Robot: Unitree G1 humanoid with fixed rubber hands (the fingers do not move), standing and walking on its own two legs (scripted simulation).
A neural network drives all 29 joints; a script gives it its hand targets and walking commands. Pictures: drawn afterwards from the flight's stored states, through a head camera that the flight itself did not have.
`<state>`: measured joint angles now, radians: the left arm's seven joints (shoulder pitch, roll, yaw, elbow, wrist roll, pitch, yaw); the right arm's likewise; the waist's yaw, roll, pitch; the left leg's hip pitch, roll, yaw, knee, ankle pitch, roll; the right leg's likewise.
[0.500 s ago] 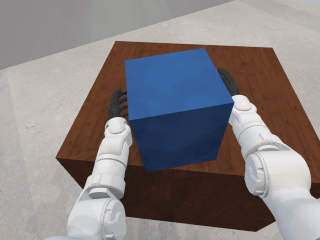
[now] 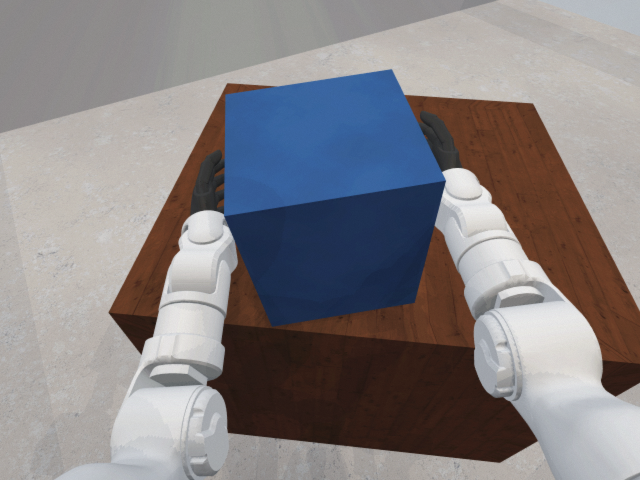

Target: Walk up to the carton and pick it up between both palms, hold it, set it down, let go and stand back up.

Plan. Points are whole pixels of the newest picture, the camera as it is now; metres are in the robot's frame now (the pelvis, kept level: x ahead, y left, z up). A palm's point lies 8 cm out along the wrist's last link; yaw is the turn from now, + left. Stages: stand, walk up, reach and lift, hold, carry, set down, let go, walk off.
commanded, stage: reach and lift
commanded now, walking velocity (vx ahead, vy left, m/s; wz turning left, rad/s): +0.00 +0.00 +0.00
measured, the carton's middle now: (327, 207) +0.43 +0.05 +0.11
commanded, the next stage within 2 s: hold in 2.00 s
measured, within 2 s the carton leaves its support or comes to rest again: neither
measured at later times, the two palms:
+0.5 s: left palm (207, 186) +0.38 +0.19 +0.17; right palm (465, 159) +0.43 -0.10 +0.20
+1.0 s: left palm (207, 173) +0.38 +0.19 +0.19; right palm (481, 155) +0.41 -0.11 +0.23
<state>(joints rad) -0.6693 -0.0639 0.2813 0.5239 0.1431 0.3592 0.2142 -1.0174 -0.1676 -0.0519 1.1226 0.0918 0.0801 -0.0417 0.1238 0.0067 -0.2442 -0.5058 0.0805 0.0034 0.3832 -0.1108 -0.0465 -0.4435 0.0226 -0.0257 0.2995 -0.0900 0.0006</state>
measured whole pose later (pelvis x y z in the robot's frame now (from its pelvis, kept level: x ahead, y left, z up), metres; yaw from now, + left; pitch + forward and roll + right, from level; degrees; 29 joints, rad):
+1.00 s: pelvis -0.01 +0.00 +0.00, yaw +1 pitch +7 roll -2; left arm -0.74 0.05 0.29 0.43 0.14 0.61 0.06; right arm -0.99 -0.09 -0.08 0.86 0.16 0.38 -0.21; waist -0.01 -0.01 -0.24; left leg -0.39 0.08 0.00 0.38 -0.12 -0.05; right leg -0.32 0.02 -0.03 0.27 -0.09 0.01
